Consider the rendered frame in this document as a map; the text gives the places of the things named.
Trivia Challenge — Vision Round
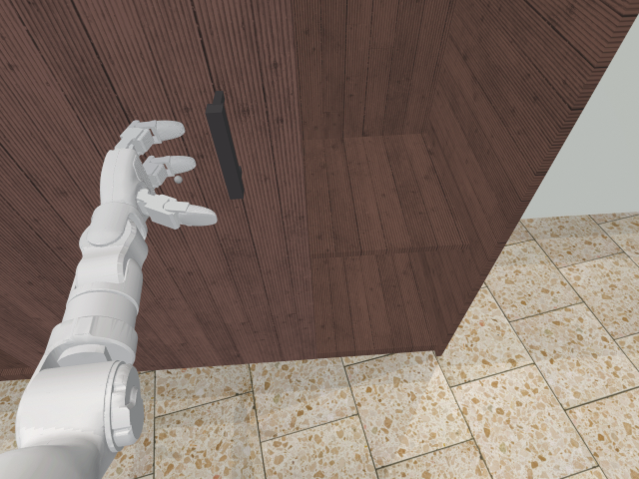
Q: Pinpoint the robot left forearm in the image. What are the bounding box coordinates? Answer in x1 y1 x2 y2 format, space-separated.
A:
15 203 148 449

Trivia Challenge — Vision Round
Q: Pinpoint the handle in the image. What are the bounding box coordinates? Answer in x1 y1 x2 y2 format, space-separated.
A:
205 91 245 200

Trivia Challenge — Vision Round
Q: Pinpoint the left robot upper arm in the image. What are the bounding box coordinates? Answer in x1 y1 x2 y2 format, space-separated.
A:
0 360 145 479

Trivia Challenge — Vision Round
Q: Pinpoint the robot left hand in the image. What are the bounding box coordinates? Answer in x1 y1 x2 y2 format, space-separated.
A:
100 120 218 230

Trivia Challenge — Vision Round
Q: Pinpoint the wardrobe door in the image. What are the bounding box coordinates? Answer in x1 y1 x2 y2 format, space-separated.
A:
0 349 30 369
0 0 318 371

